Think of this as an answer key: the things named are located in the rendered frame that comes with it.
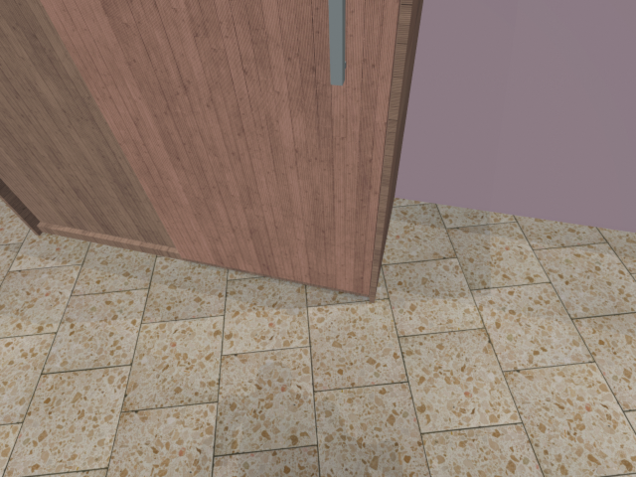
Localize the wardrobe door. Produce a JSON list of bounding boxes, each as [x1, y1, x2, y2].
[[0, 0, 175, 247], [40, 0, 400, 295]]

